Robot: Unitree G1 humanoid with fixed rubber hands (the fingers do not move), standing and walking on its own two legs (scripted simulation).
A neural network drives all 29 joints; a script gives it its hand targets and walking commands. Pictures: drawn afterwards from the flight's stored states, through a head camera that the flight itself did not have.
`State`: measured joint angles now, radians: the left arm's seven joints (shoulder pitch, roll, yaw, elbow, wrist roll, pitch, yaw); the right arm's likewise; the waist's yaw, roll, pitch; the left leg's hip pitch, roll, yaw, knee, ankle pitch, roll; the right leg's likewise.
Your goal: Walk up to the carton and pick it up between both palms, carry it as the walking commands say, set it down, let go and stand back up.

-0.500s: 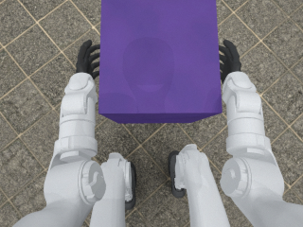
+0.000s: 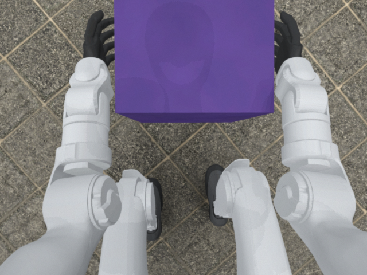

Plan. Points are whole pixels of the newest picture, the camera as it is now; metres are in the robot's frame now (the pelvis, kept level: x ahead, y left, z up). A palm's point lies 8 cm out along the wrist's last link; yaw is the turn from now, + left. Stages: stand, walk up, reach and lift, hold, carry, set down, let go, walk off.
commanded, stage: set down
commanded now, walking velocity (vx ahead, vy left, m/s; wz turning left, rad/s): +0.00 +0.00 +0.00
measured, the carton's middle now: (189, 55) +0.55 -0.04 -0.21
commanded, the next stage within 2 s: none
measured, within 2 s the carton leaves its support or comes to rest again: rests again in 0.88 s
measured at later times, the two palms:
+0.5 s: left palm (111, 62) +0.55 +0.13 -0.20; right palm (267, 61) +0.52 -0.22 -0.20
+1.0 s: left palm (113, 64) +0.55 +0.13 -0.22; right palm (264, 64) +0.52 -0.22 -0.22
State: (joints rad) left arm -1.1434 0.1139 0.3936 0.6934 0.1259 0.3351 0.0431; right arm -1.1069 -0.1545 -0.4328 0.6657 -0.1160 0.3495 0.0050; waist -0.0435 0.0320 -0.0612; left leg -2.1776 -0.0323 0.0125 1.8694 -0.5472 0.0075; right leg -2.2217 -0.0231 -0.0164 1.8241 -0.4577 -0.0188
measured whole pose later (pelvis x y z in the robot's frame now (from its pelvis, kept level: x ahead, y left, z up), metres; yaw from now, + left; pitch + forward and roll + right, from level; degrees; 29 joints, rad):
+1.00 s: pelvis -0.01 +0.00 -0.08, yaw +0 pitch +40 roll +0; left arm -1.38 0.27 0.24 0.95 -0.05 0.23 0.10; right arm -1.34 -0.30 -0.28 0.91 0.05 0.25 -0.05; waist -0.06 0.03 0.23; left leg -2.27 -0.04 0.02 2.17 -0.60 0.01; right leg -2.32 -0.02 -0.01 2.12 -0.50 -0.01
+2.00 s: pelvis -0.02 +0.01 -0.09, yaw +1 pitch +34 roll +0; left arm -1.46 0.28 0.34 0.96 0.03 0.24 0.00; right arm -1.43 -0.33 -0.41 0.94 -0.08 0.26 0.10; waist -0.07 0.04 0.38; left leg -2.22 -0.06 0.03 2.21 -0.58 0.02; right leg -2.26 -0.01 0.01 2.16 -0.49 0.00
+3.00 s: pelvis -0.01 +0.00 -0.08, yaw +0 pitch +37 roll +0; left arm -1.41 0.42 0.07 1.02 -0.22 0.12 0.10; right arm -1.36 -0.46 -0.17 1.04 0.24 0.08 -0.05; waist -0.04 0.01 0.34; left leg -2.22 -0.05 0.00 2.21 -0.63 0.00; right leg -2.27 0.00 -0.02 2.16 -0.52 -0.01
